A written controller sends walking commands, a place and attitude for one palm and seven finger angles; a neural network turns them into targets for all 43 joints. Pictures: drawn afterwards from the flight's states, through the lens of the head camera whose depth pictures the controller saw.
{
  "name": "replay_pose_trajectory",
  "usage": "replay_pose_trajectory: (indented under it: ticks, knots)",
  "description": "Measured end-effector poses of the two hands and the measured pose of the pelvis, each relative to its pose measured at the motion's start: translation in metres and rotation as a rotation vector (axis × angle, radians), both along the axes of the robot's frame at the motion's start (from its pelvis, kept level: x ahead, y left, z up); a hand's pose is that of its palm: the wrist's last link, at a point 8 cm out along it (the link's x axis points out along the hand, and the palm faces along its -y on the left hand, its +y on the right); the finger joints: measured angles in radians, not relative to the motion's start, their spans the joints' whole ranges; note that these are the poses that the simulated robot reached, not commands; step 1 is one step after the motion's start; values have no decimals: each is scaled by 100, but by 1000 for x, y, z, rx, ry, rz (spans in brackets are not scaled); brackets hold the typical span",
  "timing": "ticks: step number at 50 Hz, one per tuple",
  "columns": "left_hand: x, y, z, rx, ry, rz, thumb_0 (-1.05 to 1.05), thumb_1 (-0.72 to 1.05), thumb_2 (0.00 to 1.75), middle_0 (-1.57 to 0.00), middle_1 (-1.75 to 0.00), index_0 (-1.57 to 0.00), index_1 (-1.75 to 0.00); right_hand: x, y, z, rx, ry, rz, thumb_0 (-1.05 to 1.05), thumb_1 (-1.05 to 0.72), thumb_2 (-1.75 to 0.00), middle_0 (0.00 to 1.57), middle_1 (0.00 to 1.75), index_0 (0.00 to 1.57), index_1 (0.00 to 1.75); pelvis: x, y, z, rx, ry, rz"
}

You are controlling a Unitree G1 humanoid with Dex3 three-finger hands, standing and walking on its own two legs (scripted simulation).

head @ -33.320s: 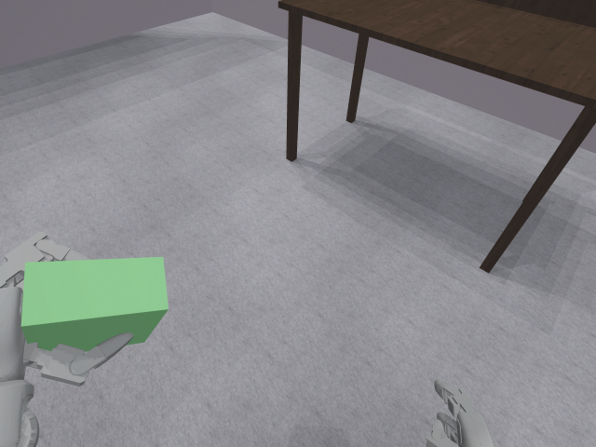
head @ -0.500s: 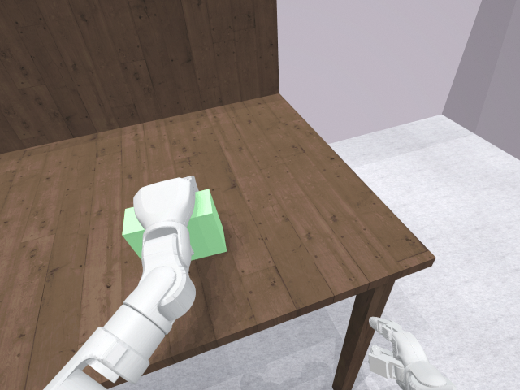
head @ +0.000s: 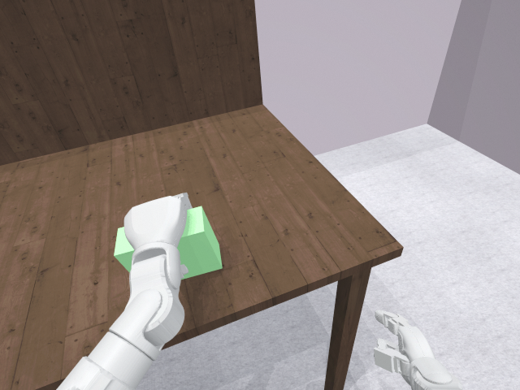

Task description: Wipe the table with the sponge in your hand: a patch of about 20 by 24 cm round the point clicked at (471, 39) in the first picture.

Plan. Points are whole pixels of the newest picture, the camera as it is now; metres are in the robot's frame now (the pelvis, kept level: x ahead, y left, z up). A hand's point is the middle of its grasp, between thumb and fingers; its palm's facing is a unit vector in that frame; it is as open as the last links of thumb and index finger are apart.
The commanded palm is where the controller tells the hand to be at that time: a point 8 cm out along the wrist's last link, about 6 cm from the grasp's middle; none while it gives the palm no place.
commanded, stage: wipe back along the third lane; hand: left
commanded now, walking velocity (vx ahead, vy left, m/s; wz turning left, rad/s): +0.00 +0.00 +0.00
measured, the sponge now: (176, 254) +0.31 +0.19 +0.08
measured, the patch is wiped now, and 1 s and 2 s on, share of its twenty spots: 0.90 0.90 0.90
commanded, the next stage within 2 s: slide back across to the middle lane in 0.02 s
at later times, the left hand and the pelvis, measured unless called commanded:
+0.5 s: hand (158, 253) +0.27 +0.19 +0.13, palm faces +0.20 -0.25 -0.95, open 9.8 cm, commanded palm +0.22 +0.20 +0.17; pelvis +0.00 -0.01 +0.00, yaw -2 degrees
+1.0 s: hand (123, 267) +0.25 +0.24 +0.12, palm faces +0.10 -0.14 -0.98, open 9.8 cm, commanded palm +0.22 +0.25 +0.17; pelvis -0.02 -0.01 +0.00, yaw +0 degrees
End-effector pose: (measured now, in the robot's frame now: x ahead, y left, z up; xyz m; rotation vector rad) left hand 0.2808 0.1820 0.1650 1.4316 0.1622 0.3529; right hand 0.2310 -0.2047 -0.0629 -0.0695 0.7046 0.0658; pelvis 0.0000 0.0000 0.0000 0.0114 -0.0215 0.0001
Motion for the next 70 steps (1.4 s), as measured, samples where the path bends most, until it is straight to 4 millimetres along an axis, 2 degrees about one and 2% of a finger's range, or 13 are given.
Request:
replay_pose_trajectory:
  ticks: [9,21,32,40,47,55,70]
  knots:
    - [-14,-5,1,-23,-21,-15,4,-45,104,-70,-140,-75,-136,0,-7,1,3,-15,-8,1,-91,-90,20,30,19,30,-1,-5,0,2,-8,-6]
    - [-29,6,8,-126,-48,-15,2,-45,104,-71,-140,-75,-136,0,-8,4,-17,-32,-23,1,-91,-90,20,30,19,30,0,-9,1,5,-20,-24]
    - [-57,30,14,-172,-54,16,0,-46,104,-72,-140,-75,-135,-4,-13,9,-63,-51,-38,1,-91,-90,20,30,19,30,-5,-9,1,2,-42,-30]
    - [-66,49,12,-127,-16,60,-2,-46,104,-73,-139,-76,-134,-12,-11,8,-83,-68,-37,1,-91,-90,20,30,19,30,-14,-7,2,1,-48,-18]
    - [-62,52,7,-81,29,50,-2,-47,104,-73,-139,-77,-134,-19,-6,3,-88,-71,-32,1,-91,-90,20,30,19,30,-19,-5,3,0,-48,-11]
    - [-45,61,4,-7,81,76,-4,-47,104,-75,-138,-78,-133,-27,-5,-4,-95,-49,-32,1,-91,-90,20,30,20,30,-22,-5,3,1,-42,-5]
    - [-23,75,-1,33,138,81,-4,-49,105,-76,-137,-79,-131,-40,-23,-15,-126,1,-64,1,-91,-90,20,30,20,30,-20,-8,4,0,-22,8]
